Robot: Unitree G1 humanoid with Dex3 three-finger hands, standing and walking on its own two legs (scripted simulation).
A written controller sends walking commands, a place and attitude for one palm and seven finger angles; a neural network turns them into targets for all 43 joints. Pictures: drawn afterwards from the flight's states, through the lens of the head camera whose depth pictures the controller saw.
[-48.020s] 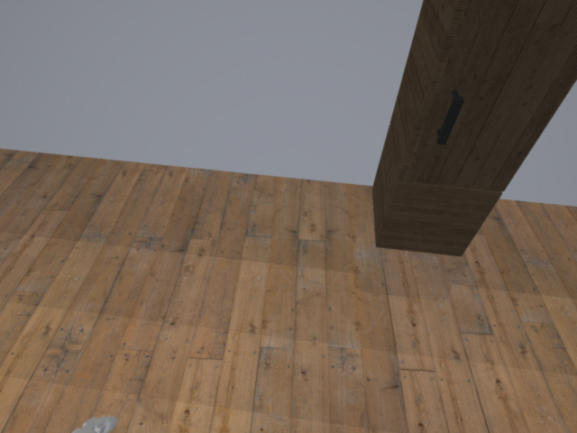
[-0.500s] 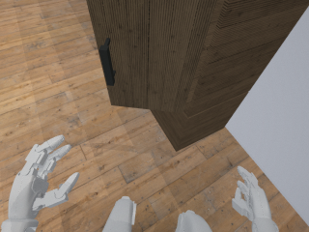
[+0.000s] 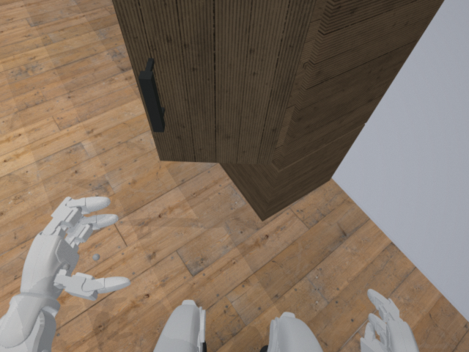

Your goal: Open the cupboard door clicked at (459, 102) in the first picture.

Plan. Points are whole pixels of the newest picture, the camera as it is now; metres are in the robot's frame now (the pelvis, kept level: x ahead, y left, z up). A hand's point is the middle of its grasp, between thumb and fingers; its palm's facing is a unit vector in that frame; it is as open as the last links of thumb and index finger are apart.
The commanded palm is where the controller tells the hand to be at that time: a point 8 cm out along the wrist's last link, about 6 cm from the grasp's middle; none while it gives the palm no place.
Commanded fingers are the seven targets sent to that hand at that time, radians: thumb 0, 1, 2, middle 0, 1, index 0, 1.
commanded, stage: raise the hand with hooked fingers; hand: left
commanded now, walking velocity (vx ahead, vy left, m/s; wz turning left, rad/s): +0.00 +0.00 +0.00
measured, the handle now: (155, 97) +0.59 +0.21 +0.03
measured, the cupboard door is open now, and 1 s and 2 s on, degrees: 56 56 56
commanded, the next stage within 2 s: move the hooked fingers beside the handle in 1.02 s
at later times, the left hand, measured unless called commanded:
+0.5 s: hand (71, 215) +0.30 +0.27 +0.06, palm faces +0.06 -0.99 -0.08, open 13.9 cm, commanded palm +0.28 +0.32 +0.06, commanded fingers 0.00 -0.50 0.30 -0.30 -1.20 -0.30 -1.20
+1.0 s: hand (83, 215) +0.30 +0.25 +0.06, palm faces +0.03 -1.00 -0.08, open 13.9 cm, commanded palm +0.28 +0.30 +0.06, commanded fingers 0.00 -0.50 0.30 -0.30 -1.20 -0.30 -1.20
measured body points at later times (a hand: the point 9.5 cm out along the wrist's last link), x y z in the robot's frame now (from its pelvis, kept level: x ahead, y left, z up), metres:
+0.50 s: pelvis +0.02 +0.00 +0.01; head +0.10 +0.01 +0.45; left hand +0.29 +0.32 +0.07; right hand +0.18 -0.25 -0.08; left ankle +0.05 +0.11 -0.63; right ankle +0.03 -0.12 -0.63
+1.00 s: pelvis +0.01 -0.01 +0.01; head +0.10 -0.01 +0.45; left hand +0.29 +0.30 +0.07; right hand +0.17 -0.27 -0.08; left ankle +0.05 +0.11 -0.63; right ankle +0.03 -0.12 -0.63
